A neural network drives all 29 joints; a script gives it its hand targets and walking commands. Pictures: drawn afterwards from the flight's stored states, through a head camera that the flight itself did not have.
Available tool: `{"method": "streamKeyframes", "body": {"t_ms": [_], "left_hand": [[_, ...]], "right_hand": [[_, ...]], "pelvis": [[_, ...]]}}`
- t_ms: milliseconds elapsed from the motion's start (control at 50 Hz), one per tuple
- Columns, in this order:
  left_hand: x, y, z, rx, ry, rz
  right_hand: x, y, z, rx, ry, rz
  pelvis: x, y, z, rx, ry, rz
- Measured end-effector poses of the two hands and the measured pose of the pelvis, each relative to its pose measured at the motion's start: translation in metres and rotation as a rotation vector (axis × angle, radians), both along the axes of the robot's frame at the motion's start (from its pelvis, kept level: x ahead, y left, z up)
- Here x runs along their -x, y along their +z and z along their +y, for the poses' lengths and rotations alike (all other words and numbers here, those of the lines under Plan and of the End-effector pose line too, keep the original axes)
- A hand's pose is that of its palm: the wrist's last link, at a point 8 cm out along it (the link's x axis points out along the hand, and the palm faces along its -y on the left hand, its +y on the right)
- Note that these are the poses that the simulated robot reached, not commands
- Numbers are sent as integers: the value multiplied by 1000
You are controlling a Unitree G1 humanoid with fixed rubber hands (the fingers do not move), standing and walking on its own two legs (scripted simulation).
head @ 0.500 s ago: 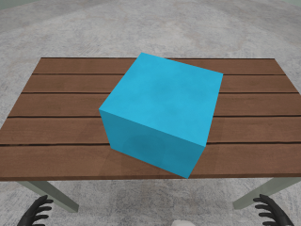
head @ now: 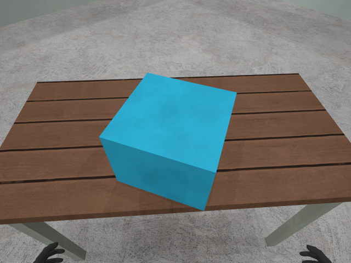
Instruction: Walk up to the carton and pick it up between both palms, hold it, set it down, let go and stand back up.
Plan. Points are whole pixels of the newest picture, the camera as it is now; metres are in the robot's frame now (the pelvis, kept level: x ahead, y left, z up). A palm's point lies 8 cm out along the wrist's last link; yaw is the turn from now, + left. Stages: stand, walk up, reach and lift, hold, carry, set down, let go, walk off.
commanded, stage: walk up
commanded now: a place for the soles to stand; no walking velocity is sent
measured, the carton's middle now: (174, 138) +0.41 +0.00 +0.04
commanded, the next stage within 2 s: reach and lift in 1.48 s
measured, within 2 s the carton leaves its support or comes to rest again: neither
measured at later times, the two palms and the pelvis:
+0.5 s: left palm out of the picture +0.11 +0.30 -0.10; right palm out of the picture +0.08 -0.38 -0.09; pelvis -0.01 -0.03 -0.01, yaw -1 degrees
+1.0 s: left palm out of the picture +0.13 +0.24 -0.09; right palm out of the picture +0.08 -0.38 -0.09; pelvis +0.00 -0.06 +0.01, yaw +1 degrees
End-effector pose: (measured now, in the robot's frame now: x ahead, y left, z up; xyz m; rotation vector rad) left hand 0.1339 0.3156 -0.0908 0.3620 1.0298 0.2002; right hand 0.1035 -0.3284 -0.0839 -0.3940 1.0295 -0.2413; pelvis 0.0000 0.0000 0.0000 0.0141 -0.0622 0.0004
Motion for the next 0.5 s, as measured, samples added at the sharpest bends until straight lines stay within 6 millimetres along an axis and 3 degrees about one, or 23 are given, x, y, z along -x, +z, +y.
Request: {"method": "streamKeyframes", "body": {"t_ms": [200, 380, 500], "left_hand": [[2, 3, -9, 0, 6, 11], [9, -2, -3, 4, 25, 25], [24, -8, -12, -40, 14, 71]], "right_hand": [[13, -4, -10, -4, -30, 29], [36, -4, -27, 62, -42, 84], [25, -10, -50, 81, -29, 40]], "pelvis": [[3, 3, -5, 0, -1, 10], [10, -3, -10, -8, 2, 9], [8, -12, -29, -20, -10, 1]]}}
